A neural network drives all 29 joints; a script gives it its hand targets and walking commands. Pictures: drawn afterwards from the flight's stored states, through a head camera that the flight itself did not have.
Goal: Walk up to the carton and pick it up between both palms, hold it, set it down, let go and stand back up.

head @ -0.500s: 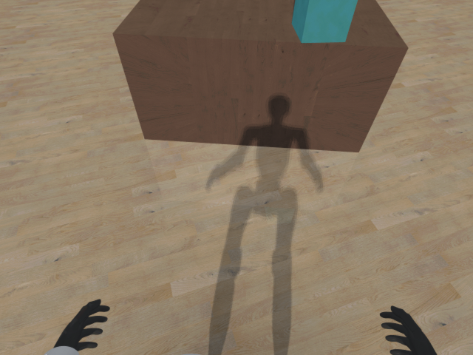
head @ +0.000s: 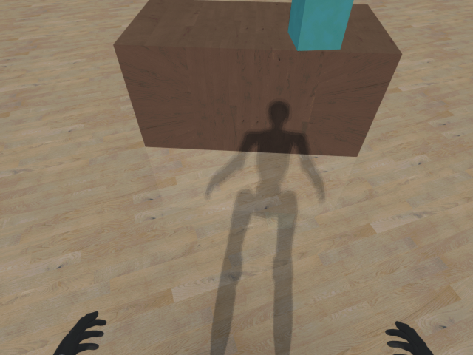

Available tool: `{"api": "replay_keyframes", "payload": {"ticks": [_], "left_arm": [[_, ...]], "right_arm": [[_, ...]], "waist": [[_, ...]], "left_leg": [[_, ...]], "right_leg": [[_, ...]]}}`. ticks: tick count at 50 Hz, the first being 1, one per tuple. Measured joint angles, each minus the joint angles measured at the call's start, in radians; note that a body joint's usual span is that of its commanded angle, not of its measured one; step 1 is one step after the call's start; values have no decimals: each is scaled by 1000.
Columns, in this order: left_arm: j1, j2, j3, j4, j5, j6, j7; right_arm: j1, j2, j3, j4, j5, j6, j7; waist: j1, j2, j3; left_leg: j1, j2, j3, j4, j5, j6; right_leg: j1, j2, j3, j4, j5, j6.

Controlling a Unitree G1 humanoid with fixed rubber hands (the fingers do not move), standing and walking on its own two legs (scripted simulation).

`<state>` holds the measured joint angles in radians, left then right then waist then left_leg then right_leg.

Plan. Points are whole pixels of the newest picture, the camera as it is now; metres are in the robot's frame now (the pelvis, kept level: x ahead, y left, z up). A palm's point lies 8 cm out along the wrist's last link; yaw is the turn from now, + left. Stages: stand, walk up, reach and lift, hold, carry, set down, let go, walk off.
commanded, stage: stand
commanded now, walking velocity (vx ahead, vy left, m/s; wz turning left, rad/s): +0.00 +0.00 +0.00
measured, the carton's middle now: (318, 11) +1.46 -0.30 +0.01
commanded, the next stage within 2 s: none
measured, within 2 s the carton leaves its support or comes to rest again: neither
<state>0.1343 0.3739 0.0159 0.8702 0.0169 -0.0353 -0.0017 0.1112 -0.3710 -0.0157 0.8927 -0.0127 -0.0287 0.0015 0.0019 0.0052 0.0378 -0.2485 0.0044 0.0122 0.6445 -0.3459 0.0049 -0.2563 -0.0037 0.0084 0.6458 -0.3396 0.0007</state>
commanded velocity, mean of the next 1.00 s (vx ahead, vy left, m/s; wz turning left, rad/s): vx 0.00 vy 0.00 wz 0.00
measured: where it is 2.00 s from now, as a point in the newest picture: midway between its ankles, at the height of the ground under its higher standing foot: outside the picture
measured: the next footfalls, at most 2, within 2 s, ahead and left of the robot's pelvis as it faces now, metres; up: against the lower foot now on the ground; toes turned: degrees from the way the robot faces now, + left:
none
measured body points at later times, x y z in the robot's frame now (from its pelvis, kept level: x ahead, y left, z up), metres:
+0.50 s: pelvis -0.01 +0.00 +0.02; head -0.02 -0.01 +0.47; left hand +0.11 +0.30 -0.09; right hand +0.11 -0.31 -0.10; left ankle +0.00 +0.12 -0.72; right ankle +0.01 -0.12 -0.72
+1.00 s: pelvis -0.01 +0.00 +0.02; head -0.01 -0.01 +0.47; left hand +0.10 +0.30 -0.09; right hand +0.09 -0.31 -0.10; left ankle +0.00 +0.12 -0.72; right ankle +0.01 -0.12 -0.72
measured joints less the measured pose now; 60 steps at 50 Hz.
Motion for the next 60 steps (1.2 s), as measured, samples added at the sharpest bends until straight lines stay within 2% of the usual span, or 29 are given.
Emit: {"api": "replay_keyframes", "payload": {"ticks": [28, 60], "left_arm": [[-34, -11, -12, 140, -3, 10, -4], [-37, -3, -15, 189, -8, 16, -1]], "right_arm": [[-17, 2, 7, 138, 2, 1, 3], [-24, 1, 6, 184, 4, 8, 2]], "waist": [[-3, 5, -1], [-2, 6, 4]], "left_leg": [[112, 5, 4, -230, 131, -8], [140, 10, 10, -282, 149, -10]], "right_leg": [[109, 5, 3, -228, 132, -1], [137, 10, 10, -285, 156, -1]]}}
